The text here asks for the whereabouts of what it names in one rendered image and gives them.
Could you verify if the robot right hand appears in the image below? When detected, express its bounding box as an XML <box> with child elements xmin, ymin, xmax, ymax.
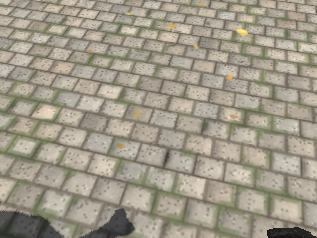
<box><xmin>266</xmin><ymin>226</ymin><xmax>317</xmax><ymax>238</ymax></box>

